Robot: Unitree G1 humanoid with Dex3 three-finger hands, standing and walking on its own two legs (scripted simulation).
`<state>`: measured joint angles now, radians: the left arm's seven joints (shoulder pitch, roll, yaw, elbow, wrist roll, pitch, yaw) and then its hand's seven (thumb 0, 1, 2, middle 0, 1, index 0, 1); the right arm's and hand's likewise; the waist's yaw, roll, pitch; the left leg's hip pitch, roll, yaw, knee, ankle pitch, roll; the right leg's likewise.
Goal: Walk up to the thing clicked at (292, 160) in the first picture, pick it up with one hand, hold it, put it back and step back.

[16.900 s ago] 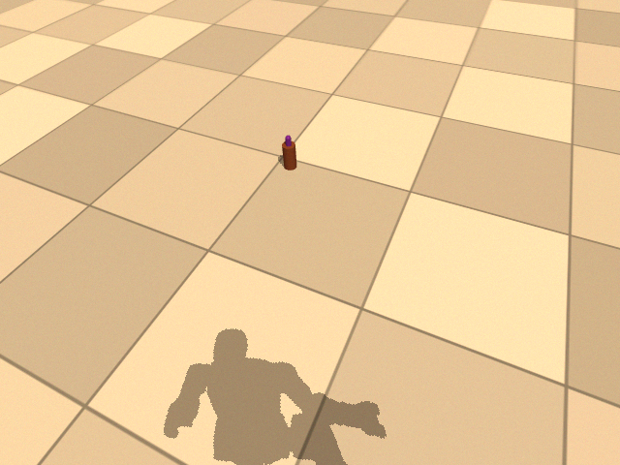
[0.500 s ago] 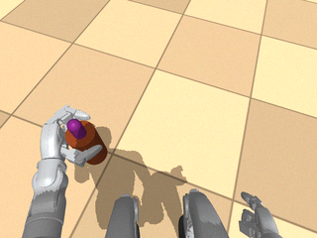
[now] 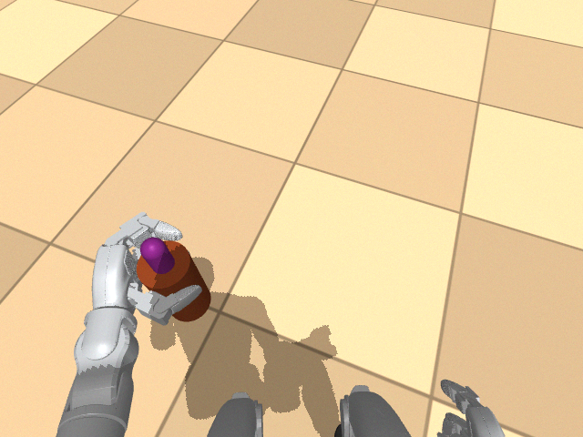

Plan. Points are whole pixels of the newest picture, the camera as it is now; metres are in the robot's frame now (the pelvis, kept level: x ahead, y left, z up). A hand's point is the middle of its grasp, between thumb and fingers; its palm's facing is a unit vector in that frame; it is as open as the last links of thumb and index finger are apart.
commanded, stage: lift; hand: left
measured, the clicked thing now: (172, 276) +0.33 +0.17 +0.01
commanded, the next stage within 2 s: hold in 0.48 s
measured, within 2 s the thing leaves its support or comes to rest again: neither
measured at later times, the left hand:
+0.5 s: hand (168, 254) +0.34 +0.17 +0.06, palm faces +0.05 -1.00 -0.04, open 9.9 cm
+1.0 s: hand (169, 244) +0.34 +0.16 +0.08, palm faces +0.05 -1.00 -0.03, open 9.8 cm
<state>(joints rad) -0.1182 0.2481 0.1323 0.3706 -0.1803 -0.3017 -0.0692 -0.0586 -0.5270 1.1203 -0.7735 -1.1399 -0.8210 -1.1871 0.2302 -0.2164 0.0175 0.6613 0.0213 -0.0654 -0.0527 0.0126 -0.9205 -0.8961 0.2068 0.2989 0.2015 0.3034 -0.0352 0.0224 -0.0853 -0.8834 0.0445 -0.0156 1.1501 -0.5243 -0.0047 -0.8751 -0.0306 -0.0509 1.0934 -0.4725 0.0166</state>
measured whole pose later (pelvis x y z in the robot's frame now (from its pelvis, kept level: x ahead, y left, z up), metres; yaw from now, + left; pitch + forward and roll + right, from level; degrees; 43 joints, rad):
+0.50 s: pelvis +0.02 -0.01 +0.03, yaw +0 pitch +10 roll -1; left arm -0.11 0.23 0.14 0.43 -0.18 -0.33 -0.10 -0.06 -0.52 1.12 -0.76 -1.15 -0.81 -1.20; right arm 0.24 -0.22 0.01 0.67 0.01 -0.05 -0.07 0.01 -0.91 -0.90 0.21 0.30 0.20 0.30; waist -0.04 0.01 -0.04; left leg -0.66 0.05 -0.01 0.96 -0.47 -0.02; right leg -0.67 -0.02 -0.05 0.92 -0.43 0.01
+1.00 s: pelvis +0.02 -0.01 +0.05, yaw +0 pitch +7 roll -1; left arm -0.11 0.21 0.14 0.46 -0.18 -0.34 -0.10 -0.06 -0.49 1.08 -0.77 -1.13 -0.82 -1.17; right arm 0.24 -0.22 0.00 0.68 0.00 -0.03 -0.07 0.01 -0.92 -0.90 0.21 0.30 0.20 0.30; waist -0.03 0.01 -0.02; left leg -0.55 0.05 0.00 0.87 -0.44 -0.02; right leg -0.55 -0.02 -0.04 0.84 -0.40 0.01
